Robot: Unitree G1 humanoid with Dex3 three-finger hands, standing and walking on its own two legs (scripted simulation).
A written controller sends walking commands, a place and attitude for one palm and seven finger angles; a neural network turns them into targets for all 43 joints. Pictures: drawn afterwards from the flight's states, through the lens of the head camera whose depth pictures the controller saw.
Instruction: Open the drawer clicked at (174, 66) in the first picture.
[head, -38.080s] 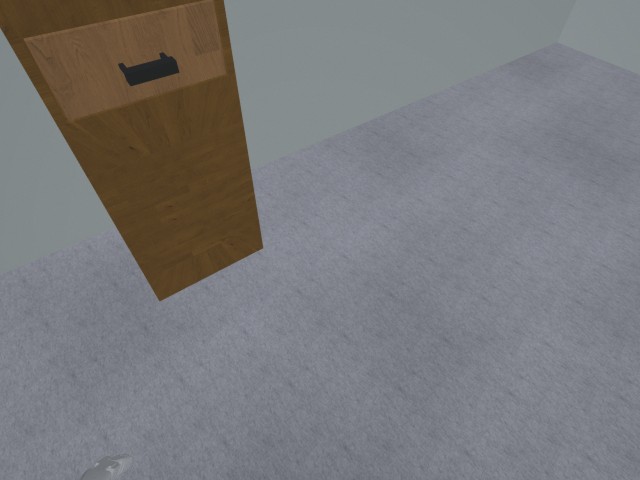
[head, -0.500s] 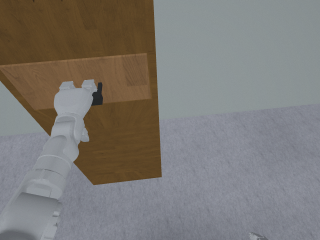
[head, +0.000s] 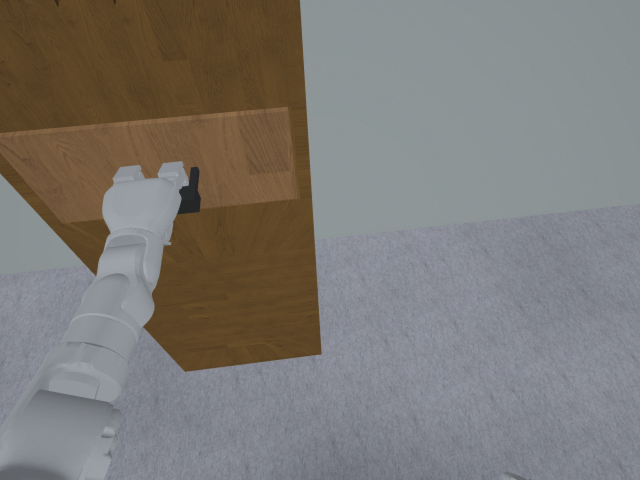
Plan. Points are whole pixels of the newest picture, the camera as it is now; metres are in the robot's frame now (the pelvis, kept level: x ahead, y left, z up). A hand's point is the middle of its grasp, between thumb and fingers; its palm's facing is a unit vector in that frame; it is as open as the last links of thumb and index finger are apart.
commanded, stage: close the thumb around the handle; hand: left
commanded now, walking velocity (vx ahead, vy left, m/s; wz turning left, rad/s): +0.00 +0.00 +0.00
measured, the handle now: (160, 190) +0.49 +0.24 +0.07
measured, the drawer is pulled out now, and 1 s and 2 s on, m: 0.00 0.10 0.22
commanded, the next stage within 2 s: pull the drawer open in 0.02 s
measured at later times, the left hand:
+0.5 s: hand (157, 251) +0.39 +0.23 +0.06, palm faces +0.02 -0.04 -1.00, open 6.8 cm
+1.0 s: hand (151, 292) +0.33 +0.22 +0.06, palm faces +0.03 -0.07 -1.00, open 6.8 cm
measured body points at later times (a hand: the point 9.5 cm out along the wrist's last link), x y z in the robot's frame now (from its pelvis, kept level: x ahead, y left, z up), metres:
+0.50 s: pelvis +0.01 +0.00 +0.00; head +0.05 -0.02 +0.45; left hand +0.39 +0.23 +0.11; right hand +0.12 -0.26 -0.12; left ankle -0.04 +0.09 -0.72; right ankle -0.01 -0.11 -0.72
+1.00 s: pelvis +0.01 +0.00 +0.01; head +0.03 -0.03 +0.45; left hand +0.32 +0.22 +0.11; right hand +0.20 -0.23 -0.10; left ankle -0.04 +0.09 -0.72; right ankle -0.01 -0.11 -0.72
